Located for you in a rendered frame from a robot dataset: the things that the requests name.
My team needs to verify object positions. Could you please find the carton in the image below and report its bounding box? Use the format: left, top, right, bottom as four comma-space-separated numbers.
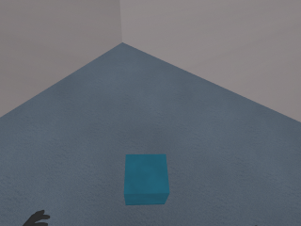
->
123, 153, 170, 205

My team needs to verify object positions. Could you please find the robot left hand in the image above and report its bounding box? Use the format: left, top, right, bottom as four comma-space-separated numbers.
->
23, 210, 50, 226

